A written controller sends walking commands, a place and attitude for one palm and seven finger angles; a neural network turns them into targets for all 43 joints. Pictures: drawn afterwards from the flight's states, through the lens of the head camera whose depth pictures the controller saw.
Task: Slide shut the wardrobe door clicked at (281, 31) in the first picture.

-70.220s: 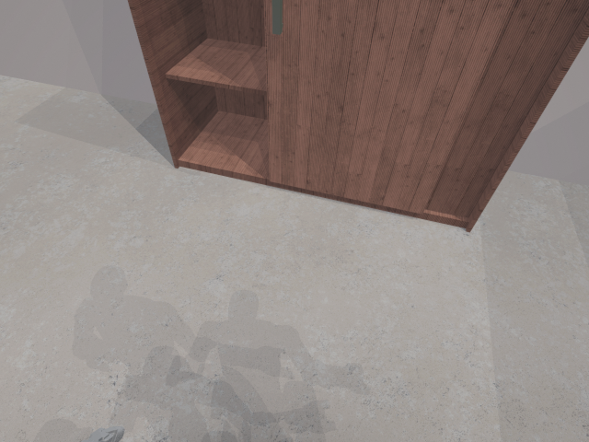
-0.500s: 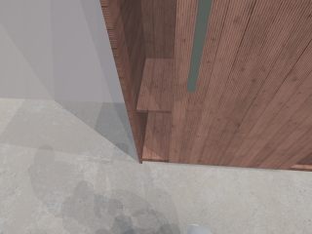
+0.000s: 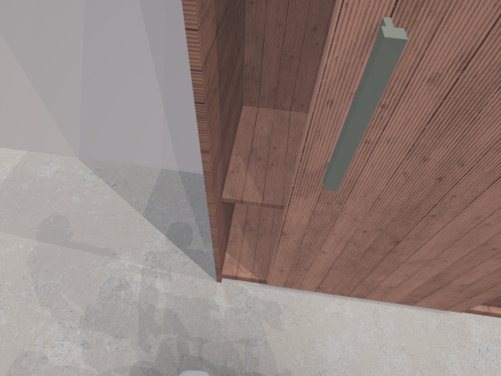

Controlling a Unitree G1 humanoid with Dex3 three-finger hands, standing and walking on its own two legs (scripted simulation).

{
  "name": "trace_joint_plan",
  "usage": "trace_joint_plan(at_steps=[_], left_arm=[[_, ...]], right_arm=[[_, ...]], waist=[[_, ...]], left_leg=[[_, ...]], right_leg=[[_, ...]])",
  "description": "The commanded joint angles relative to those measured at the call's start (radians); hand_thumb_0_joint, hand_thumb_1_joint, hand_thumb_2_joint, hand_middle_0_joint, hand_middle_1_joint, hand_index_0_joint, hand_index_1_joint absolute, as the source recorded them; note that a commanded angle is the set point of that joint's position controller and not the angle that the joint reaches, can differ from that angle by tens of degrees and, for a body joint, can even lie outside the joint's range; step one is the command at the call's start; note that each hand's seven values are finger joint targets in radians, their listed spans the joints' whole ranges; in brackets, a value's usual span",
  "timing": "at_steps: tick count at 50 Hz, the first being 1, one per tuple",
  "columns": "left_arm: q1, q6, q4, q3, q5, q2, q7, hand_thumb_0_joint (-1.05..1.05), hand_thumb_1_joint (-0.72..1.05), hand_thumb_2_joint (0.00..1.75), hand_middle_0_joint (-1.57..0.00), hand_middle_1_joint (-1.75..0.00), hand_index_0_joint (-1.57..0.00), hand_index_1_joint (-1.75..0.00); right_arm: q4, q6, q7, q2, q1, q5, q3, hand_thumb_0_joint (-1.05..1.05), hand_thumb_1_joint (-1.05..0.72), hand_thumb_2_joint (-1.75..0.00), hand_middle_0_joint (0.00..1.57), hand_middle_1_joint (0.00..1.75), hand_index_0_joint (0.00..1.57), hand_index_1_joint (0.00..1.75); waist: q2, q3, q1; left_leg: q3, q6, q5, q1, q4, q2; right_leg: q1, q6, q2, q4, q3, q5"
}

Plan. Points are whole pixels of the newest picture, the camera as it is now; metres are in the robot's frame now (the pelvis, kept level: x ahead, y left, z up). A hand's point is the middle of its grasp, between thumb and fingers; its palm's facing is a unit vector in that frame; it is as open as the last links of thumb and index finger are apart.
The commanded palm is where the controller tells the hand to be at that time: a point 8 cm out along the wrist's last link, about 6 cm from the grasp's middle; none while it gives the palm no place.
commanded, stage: come to a stop and stand still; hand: right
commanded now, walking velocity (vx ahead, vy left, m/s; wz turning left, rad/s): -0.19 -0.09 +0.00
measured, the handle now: (353, 119) +0.48 -0.10 +0.16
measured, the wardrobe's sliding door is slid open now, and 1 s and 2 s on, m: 0.18 0.18 0.18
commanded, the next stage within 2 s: look again from close up in 1.36 s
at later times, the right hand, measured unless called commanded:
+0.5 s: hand out of the picture +0.01 -0.22 -0.17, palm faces +0.02 +0.97 -0.24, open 7.4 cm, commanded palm none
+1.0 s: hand out of the picture -0.02 -0.19 -0.17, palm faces -0.02 +0.98 -0.21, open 7.3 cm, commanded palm none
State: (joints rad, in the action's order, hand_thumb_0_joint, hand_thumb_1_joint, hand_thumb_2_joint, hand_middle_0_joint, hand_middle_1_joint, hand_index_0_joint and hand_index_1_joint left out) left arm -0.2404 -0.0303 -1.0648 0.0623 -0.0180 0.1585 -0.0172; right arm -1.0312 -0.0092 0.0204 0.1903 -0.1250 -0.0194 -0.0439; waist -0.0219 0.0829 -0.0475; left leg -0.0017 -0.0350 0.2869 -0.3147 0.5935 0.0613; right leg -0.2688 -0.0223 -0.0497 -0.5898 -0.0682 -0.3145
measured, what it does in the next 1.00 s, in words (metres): steps on the spot: left foot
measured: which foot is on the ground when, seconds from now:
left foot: down 0.00-0.18, up 0.20-0.42, down 0.44-1.00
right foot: down 0.00-1.00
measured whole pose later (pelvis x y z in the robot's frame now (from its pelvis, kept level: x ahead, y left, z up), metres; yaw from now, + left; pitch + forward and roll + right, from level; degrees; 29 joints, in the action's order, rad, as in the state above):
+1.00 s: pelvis -0.03 -0.02 +0.01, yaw +0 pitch -1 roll +0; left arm -0.30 0.00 -1.07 0.01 -0.02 0.18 -0.01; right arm -1.10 0.03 0.04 0.14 -0.28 -0.01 0.02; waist -0.03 0.04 -0.03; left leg 0.01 0.00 0.32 -0.17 0.50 -0.01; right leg -0.28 0.03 -0.01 -0.53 -0.07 -0.24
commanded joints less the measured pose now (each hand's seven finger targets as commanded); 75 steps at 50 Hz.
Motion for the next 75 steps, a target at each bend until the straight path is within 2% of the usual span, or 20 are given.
trace_joint_plan(at_steps=[1,4,7,8,9,10,11,13,19,22,24,25,27,36,41,42,43,44,52,75], left_arm=[[-0.09,-0.004,0.048,0.026,0.006,0.094,-0.01,0.0,0.9,0.9,-0.2,-0.3,-0.2,-0.3],[-0.055,-0.014,0.074,0.029,0.009,0.087,-0.012,0.0,0.9,0.9,-0.2,-0.3,-0.2,-0.3],[-0.134,-0.007,0.047,0.023,0.005,0.088,-0.006,0.0,0.9,0.9,-0.2,-0.3,-0.2,-0.3],[-0.139,0.006,0.047,0.024,-0.006,0.138,-0.008,0.0,0.9,0.9,-0.2,-0.3,-0.2,-0.3],[-0.089,0.012,0.068,0.037,-0.016,0.202,-0.014,0.0,0.9,0.9,-0.2,-0.3,-0.2,-0.3],[-0.05,0.007,0.089,0.037,-0.022,0.207,-0.022,0.0,0.9,0.9,-0.2,-0.3,-0.2,-0.3],[-0.021,0.008,0.102,0.026,-0.024,0.2,-0.022,0.0,0.9,0.9,-0.2,-0.3,-0.2,-0.3],[0.003,0.018,0.097,0.016,-0.025,0.171,-0.028,0.0,0.9,0.9,-0.2,-0.3,-0.2,-0.3],[-0.045,0.029,0.062,0.011,-0.006,0.176,-0.026,0.0,0.9,0.9,-0.2,-0.3,-0.2,-0.3],[-0.016,0.021,0.068,-0.002,0.015,0.097,-0.012,0.0,0.9,0.9,-0.2,-0.3,-0.2,-0.3],[-0.051,0.015,0.042,-0.007,0.003,0.084,0.002,0.0,0.9,0.9,-0.2,-0.3,-0.2,-0.3],[-0.041,0.024,0.027,-0.008,-0.003,0.087,-0.004,0.0,0.9,0.9,-0.2,-0.3,-0.2,-0.3],[-0.012,0.03,0.025,-0.006,0.006,0.117,-0.013,0.0,0.9,0.9,-0.2,-0.3,-0.2,-0.3],[-0.022,0.023,-0.037,-0.025,0.0,0.096,-0.007,0.0,0.9,0.9,-0.2,-0.3,-0.2,-0.3],[-0.043,0.033,-0.051,-0.028,0.0,0.091,-0.011,0.0,0.9,0.9,-0.2,-0.3,-0.2,-0.3],[0.027,0.061,0.026,-0.033,0.011,0.12,-0.002,0.0,0.9,0.9,-0.2,-0.3,-0.2,-0.3],[-0.052,0.052,0.043,-0.038,0.008,0.079,0.005,0.0,0.9,0.9,-0.2,-0.3,-0.2,-0.3],[-0.038,0.041,0.04,-0.042,-0.006,0.09,0.011,0.0,0.9,0.9,-0.2,-0.3,-0.2,-0.3],[-0.099,0.061,0.052,-0.047,-0.002,0.113,0.001,0.0,0.9,0.9,-0.2,-0.3,-0.2,-0.3],[-0.047,0.067,0.008,-0.047,0.007,0.13,-0.006,0.0,0.9,0.9,-0.2,-0.3,-0.2,-0.3]], right_arm=[[0.033,0.009,0.023,0.181,-0.098,-0.001,-0.055,0.0,-0.9,-0.9,0.2,0.3,0.2,0.3],[0.058,-0.005,0.033,0.177,-0.037,-0.011,-0.064,0.0,-0.9,-0.9,0.2,0.3,0.2,0.3],[0.082,-0.011,0.028,0.166,0.034,-0.002,-0.067,0.0,-0.9,-0.9,0.2,0.3,0.2,0.3],[0.091,-0.018,0.025,0.127,0.012,0.007,-0.057,0.0,-0.9,-0.9,0.2,0.3,0.2,0.3],[0.092,-0.026,0.023,0.082,-0.047,0.013,-0.045,0.0,-0.9,-0.9,0.2,0.3,0.2,0.3],[0.085,-0.036,0.027,0.076,-0.047,0.013,-0.043,0.0,-0.9,-0.9,0.2,0.3,0.2,0.3],[0.085,-0.042,0.021,0.076,-0.05,0.01,-0.044,0.0,-0.9,-0.9,0.2,0.3,0.2,0.3],[0.069,-0.042,0.009,0.074,-0.032,0.001,-0.044,0.0,-0.9,-0.9,0.2,0.3,0.2,0.3],[0.032,-0.005,0.003,0.068,-0.093,0.012,-0.015,0.0,-0.9,-0.9,0.2,0.3,0.2,0.3],[0.005,0.02,0.015,0.133,-0.089,0.003,-0.01,0.0,-0.9,-0.9,0.2,0.3,0.2,0.3],[0.008,0.016,0.011,0.136,-0.035,0.006,-0.003,0.0,-0.9,-0.9,0.2,0.3,0.2,0.3],[-0.01,0.022,0.01,0.116,-0.059,0.005,-0.002,0.0,-0.9,-0.9,0.2,0.3,0.2,0.3],[-0.037,0.029,0.017,0.087,-0.116,0.01,0.012,0.0,-0.9,-0.9,0.2,0.3,0.2,0.3],[-0.073,0.027,0.014,0.077,-0.154,0.01,0.023,0.0,-0.9,-0.9,0.2,0.3,0.2,0.3],[-0.084,0.035,0.016,0.066,-0.178,0.013,0.025,0.0,-0.9,-0.9,0.2,0.3,0.2,0.3],[-0.082,0.059,0.056,0.067,-0.259,-0.012,0.034,0.0,-0.9,-0.9,0.2,0.3,0.2,0.3],[-0.028,0.063,0.051,0.107,-0.193,0.001,0.031,0.0,-0.9,-0.9,0.2,0.3,0.2,0.3],[-0.008,0.065,0.041,0.12,-0.154,0.008,0.03,0.0,-0.9,-0.9,0.2,0.3,0.2,0.3],[-0.013,0.05,0.025,0.062,-0.209,0.008,0.049,0.0,-0.9,-0.9,0.2,0.3,0.2,0.3],[-0.031,0.038,0.021,0.096,-0.235,0.004,0.039,0.0,-0.9,-0.9,0.2,0.3,0.2,0.3]], waist=[[0.276,-0.162,0.05],[0.293,-0.137,0.051],[0.197,-0.128,-0.008],[0.013,-0.139,0.004],[-0.258,-0.135,0.034],[-0.277,-0.119,0.025],[-0.177,-0.099,0.036],[-0.215,-0.048,0.052],[-0.095,-0.183,0.047],[0.13,-0.092,0.015],[0.017,-0.035,-0.018],[0.04,-0.077,-0.004],[0.125,-0.128,0.02],[0.045,0.014,0.024],[0.018,-0.043,0.029],[0.058,-0.027,0.071],[0.03,-0.101,0.005],[-0.07,-0.062,0.019],[0.056,-0.034,0.035],[0.022,-0.044,0.049]], left_leg=[[0.162,0.189,-0.964,0.265,-0.118,0.228],[0.161,0.233,-0.888,0.253,-0.159,0.258],[0.086,0.139,-0.662,0.181,-0.067,0.18],[0.018,0.073,-0.399,0.081,0.017,0.086],[-0.045,0.014,0.083,-0.053,0.145,-0.024],[0.013,0.02,0.311,-0.025,0.336,-0.053],[0.051,0.034,0.301,0.003,0.428,-0.044],[0.043,0.036,0.247,-0.052,0.425,-0.046],[-0.019,0.034,0.052,0.11,-0.083,-0.055],[0.221,0.114,-0.257,0.129,-0.298,0.134],[0.181,0.132,-0.05,-0.037,-0.291,0.129],[0.132,0.103,-0.191,0.024,-0.226,0.05],[0.098,0.077,-0.277,0.101,-0.231,0.037],[0.126,0.082,0.013,0.036,-0.334,0.024],[0.112,0.082,-0.074,0.087,-0.315,0.026],[0.143,0.05,-0.437,0.091,-0.266,0.076],[0.163,0.081,-0.191,0.094,-0.256,0.1],[0.142,0.093,-0.076,0.075,-0.243,0.073],[0.093,0.085,-0.009,0.032,-0.162,0.003],[0.094,0.063,-0.131,0.073,-0.192,0.022]], right_leg=[[-0.093,-0.003,0.051,-0.186,0.001,-0.059],[-0.121,0.006,0.045,-0.239,0.054,-0.207],[0.034,-0.002,0.021,0.124,0.038,0.105],[0.133,0.029,-0.066,0.225,0.122,0.369],[0.158,0.118,-0.249,0.263,0.335,0.572],[0.056,0.213,-0.304,0.295,0.358,0.582],[-0.019,0.242,-0.303,0.31,0.325,0.416],[0.007,0.212,-0.225,0.288,0.265,0.472],[0.218,0.16,-0.176,0.179,0.182,0.619],[0.069,0.031,-0.022,0.134,0.071,0.137],[0.161,0.031,0.005,0.19,0.082,0.113],[0.181,0.047,-0.034,0.194,0.098,0.263],[0.192,0.06,-0.066,0.189,0.111,0.331],[0.133,0.044,-0.041,0.279,0.105,0.115],[0.149,0.045,-0.05,0.274,0.102,0.174],[0.083,0.022,-0.065,0.046,0.068,0.303],[0.086,0.025,-0.035,0.099,0.076,0.085],[0.065,0.042,-0.013,0.133,0.08,0.079],[0.027,0.07,-0.052,0.169,0.125,0.13],[0.093,0.071,-0.057,0.207,0.097,0.199]])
